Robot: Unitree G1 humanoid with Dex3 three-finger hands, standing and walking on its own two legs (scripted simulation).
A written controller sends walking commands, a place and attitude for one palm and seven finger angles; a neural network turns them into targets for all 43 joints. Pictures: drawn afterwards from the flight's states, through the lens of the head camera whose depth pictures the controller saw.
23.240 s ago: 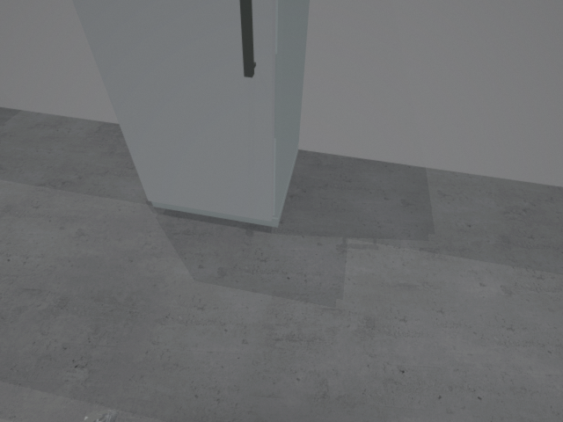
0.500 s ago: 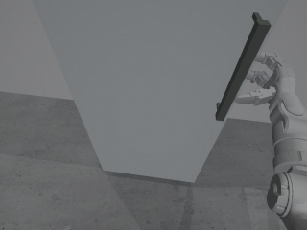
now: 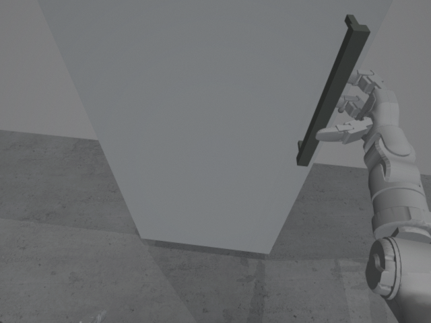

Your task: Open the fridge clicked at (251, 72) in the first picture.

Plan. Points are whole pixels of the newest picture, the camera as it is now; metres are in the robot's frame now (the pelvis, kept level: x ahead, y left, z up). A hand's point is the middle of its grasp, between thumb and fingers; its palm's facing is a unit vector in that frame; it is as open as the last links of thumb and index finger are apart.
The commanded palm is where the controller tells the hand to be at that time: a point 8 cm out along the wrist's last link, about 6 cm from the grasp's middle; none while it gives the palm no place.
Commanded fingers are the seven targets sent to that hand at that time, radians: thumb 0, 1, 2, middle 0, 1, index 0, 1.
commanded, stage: slide the fingers in behind the handle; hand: right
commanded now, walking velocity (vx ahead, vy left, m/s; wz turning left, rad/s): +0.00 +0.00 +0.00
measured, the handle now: (322, 103) +0.50 -0.14 +0.17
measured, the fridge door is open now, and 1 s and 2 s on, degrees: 0 0 0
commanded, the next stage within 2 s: grip the handle and tug to test in 1.44 s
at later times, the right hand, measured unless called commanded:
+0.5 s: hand (330, 112) +0.45 -0.14 +0.19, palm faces +0.01 +1.00 +0.00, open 14.0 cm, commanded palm +0.43 -0.19 +0.18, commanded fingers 0.00 0.50 -0.30 0.30 1.20 0.30 1.20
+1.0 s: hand (315, 109) +0.46 -0.12 +0.19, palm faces +0.00 +1.00 +0.00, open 14.0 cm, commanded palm +0.43 -0.17 +0.18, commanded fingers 0.00 0.50 -0.30 0.30 1.20 0.30 1.20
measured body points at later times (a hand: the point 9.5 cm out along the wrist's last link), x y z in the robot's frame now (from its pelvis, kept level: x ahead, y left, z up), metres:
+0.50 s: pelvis +0.00 +0.01 +0.00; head +0.01 +0.02 +0.45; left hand +0.10 +0.27 -0.11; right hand +0.44 -0.19 +0.19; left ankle -0.02 +0.11 -0.74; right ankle +0.02 -0.10 -0.74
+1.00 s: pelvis +0.00 +0.01 +0.00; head +0.01 +0.02 +0.45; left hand +0.07 +0.27 -0.12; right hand +0.45 -0.17 +0.19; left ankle -0.02 +0.11 -0.74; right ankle +0.02 -0.10 -0.74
